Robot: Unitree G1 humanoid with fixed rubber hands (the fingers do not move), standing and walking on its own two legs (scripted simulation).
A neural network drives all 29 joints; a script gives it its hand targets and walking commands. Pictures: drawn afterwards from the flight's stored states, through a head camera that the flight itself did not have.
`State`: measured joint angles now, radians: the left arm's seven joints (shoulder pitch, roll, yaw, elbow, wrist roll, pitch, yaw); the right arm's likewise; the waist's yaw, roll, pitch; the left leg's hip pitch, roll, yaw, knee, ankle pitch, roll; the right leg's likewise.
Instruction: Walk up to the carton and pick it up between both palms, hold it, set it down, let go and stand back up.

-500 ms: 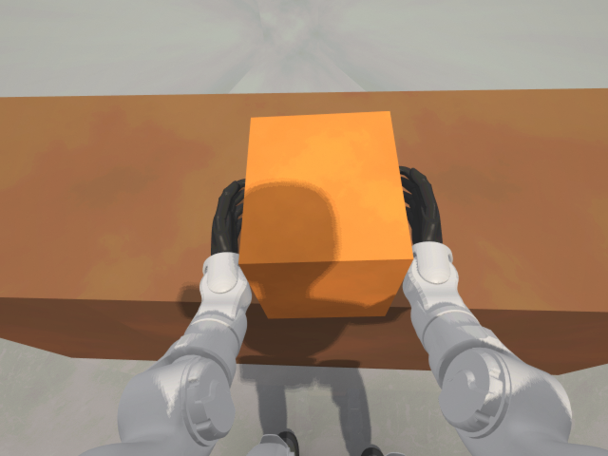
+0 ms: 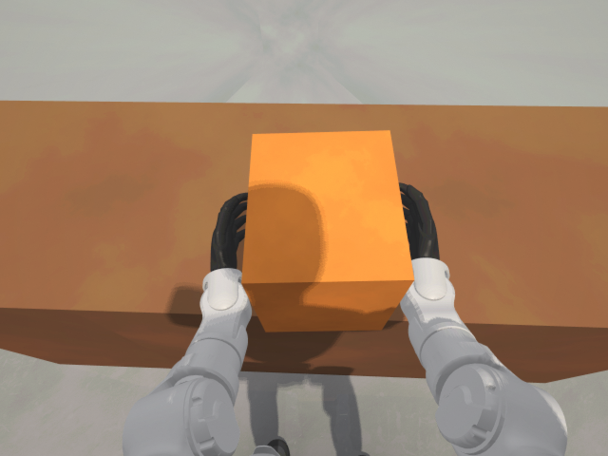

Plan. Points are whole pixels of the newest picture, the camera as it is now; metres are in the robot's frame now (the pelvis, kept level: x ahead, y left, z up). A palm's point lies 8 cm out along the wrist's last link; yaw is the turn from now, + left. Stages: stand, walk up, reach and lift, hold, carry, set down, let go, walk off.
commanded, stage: reach and lift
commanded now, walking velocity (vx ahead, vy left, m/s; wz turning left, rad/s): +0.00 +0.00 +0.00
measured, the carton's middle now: (322, 240) +0.41 +0.04 -0.02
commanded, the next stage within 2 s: none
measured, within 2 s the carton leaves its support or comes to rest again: leaves its support in 1.76 s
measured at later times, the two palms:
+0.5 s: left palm (227, 256) +0.38 +0.17 -0.02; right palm (420, 246) +0.41 -0.10 -0.01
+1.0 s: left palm (225, 260) +0.38 +0.17 -0.02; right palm (420, 249) +0.41 -0.10 -0.01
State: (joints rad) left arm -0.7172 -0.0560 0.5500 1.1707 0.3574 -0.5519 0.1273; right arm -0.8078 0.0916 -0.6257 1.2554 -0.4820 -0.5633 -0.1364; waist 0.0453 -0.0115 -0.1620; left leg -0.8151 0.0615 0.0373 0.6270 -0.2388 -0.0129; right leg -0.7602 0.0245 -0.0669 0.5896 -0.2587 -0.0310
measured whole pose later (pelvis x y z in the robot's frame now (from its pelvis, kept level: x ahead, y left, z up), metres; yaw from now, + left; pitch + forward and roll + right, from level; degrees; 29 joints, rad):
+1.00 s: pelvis +0.00 +0.00 +0.00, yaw +0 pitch +26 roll -2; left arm -0.72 -0.03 0.48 1.28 0.25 -0.67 0.13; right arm -0.81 0.05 -0.57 1.40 -0.45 -0.72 -0.18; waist 0.06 0.00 -0.21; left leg -0.86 0.07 0.03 0.64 -0.24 -0.02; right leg -0.80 0.03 -0.08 0.60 -0.26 -0.04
